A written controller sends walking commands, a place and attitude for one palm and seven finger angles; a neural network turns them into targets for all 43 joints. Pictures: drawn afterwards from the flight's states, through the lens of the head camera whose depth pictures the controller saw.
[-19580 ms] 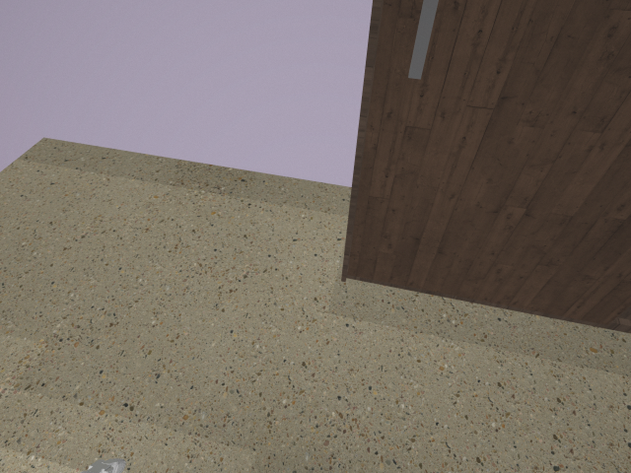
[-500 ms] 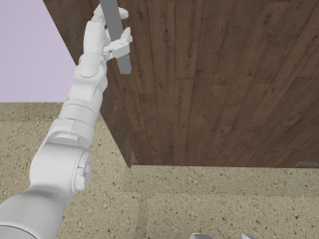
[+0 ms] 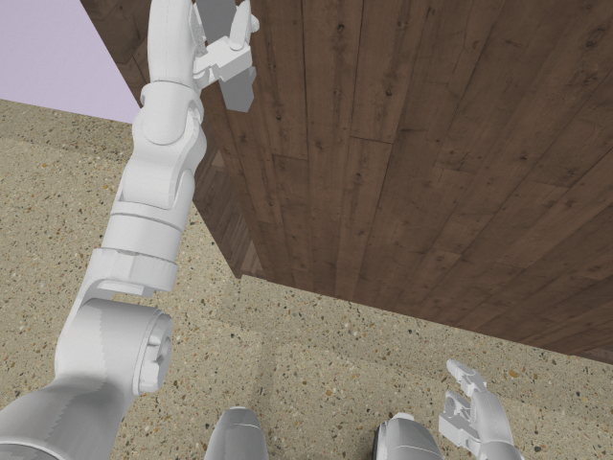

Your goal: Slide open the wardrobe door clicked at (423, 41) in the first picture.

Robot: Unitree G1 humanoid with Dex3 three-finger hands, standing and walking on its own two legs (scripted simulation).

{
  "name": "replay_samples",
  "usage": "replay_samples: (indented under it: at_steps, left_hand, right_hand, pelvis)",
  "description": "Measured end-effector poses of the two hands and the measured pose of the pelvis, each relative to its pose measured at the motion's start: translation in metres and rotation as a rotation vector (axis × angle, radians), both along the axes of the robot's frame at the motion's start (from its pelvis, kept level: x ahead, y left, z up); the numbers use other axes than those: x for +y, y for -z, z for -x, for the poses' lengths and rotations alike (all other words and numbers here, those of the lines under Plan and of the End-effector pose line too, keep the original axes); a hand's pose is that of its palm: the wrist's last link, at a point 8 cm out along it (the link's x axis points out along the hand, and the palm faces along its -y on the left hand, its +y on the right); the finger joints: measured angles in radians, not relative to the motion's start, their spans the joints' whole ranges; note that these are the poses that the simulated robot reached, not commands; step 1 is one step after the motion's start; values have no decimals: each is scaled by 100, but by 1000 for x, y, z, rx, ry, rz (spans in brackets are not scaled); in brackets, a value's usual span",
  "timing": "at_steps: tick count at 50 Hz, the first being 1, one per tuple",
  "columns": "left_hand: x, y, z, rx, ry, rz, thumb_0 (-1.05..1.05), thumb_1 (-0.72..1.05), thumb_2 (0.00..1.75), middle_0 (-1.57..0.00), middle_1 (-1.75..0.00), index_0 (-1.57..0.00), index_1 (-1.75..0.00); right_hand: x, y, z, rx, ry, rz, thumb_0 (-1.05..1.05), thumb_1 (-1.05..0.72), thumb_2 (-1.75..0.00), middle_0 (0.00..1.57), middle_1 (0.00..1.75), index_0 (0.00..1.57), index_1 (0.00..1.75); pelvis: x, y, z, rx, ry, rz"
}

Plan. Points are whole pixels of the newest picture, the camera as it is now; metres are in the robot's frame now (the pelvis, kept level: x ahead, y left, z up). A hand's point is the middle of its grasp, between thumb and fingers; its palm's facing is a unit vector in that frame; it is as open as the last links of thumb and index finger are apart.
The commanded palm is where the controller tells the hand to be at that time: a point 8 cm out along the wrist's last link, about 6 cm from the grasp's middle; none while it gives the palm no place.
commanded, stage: step sideways, sliding the door along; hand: left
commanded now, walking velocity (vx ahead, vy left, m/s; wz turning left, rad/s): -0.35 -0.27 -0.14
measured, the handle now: out of the picture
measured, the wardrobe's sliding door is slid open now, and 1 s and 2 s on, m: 0.10 0.49 0.68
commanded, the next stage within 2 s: stop walking and hold the door there in 1.68 s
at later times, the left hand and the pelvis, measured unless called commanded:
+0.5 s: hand (399, 67) +0.46 -0.01 +0.22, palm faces +0.25 -0.96 -0.14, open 6.7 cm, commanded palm +0.42 -0.03 +0.22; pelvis +0.06 -0.17 +0.01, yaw +6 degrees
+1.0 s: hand out of the picture +0.43 -0.24 +0.21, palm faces +0.10 -0.99 -0.13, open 7.0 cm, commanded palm +0.40 -0.24 +0.22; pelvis +0.05 -0.34 +0.01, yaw +0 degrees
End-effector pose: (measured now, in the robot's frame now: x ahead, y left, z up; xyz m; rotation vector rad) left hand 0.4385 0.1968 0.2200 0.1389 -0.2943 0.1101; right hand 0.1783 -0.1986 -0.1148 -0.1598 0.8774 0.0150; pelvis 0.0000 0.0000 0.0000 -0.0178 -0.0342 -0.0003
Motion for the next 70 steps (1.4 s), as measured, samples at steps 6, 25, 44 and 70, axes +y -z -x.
replay_samples:
  at_steps: [6,25,44,70]
  left_hand:
    - [-28,0,4,-11,-93,-30,-8,66,83,-46,-140,-20,-137]
    - [-158,2,16,-53,-117,-26,-8,66,82,-46,-141,-20,-129]
    - [-328,8,28,-136,73,-18,-9,71,75,-46,-141,-11,-126]
    - [-549,3,49,-86,168,-33,-5,64,79,-46,-140,-12,-132]
  right_hand:
    - [-45,8,-32,-5,3,-11,1,-91,-90,20,30,20,30]
    - [-151,-15,-123,-149,-97,-73,1,-91,-90,20,30,20,30]
    - [-241,-22,-103,-123,-114,-125,1,-91,-90,20,30,20,30]
    - [-510,-12,46,-62,204,-16,1,-91,-90,20,30,20,30]
  pelvis:
    - [-48,-2,-19,12,-62,-11]
    - [-174,-14,-58,42,-102,-69]
    - [-290,-7,-63,-6,-4,-1]
    - [-479,-1,8,8,143,3]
